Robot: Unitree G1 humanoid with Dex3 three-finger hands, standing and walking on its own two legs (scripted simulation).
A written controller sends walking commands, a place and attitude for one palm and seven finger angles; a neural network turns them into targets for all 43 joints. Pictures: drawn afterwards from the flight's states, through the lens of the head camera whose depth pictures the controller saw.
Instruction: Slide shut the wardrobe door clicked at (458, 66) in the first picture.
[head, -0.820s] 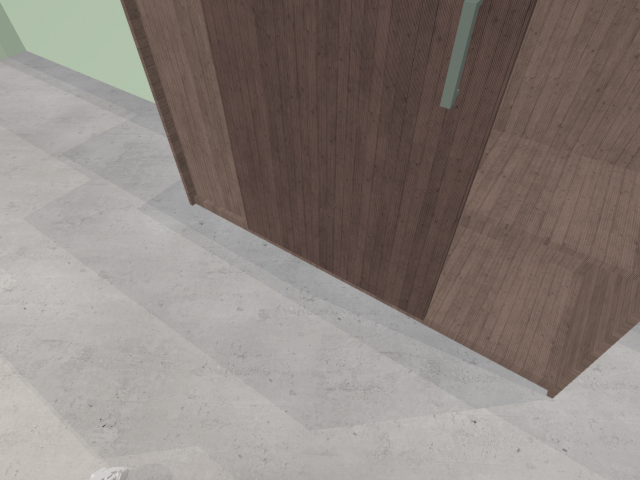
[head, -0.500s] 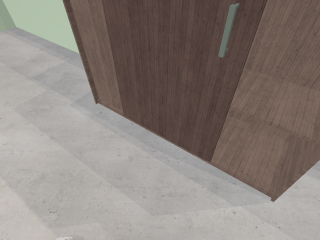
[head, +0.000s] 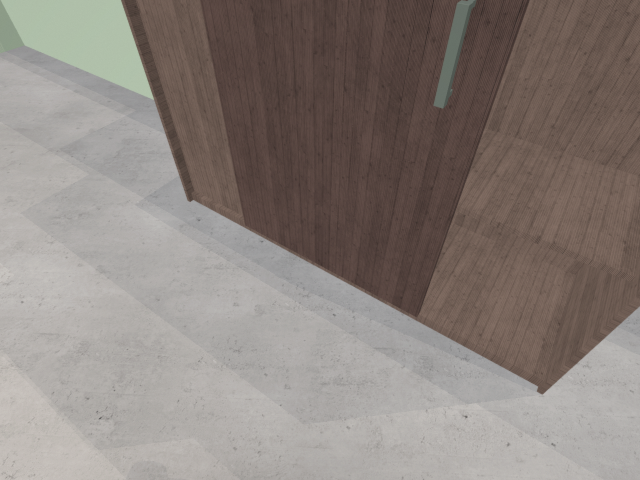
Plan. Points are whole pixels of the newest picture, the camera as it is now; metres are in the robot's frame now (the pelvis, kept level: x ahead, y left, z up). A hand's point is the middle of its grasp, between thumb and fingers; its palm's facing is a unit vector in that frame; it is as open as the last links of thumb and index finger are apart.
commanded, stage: look at it before walking up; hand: left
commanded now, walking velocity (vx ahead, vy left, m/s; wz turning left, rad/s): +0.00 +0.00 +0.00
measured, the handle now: (455, 55) +0.82 -0.21 +0.18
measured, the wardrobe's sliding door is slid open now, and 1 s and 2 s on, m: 0.43 0.43 0.43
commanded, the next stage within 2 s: turn to face it in 0.62 s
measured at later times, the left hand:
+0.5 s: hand out of the picture +0.09 +0.25 -0.15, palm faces -0.03 -0.94 -0.34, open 7.4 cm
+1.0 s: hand out of the picture +0.08 +0.22 -0.17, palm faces -0.10 -0.95 -0.30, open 7.4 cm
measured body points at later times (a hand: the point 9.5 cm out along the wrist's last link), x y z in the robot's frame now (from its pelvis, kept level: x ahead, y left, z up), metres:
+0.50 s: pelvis +0.01 +0.00 +0.00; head +0.01 +0.00 +0.45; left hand +0.09 +0.30 -0.13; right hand +0.08 -0.29 -0.13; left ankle +0.00 +0.13 -0.74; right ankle +0.01 -0.11 -0.74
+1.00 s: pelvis +0.00 +0.00 -0.01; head +0.02 -0.01 +0.44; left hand +0.08 +0.27 -0.15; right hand +0.06 -0.28 -0.15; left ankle +0.01 +0.13 -0.74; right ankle +0.01 -0.11 -0.74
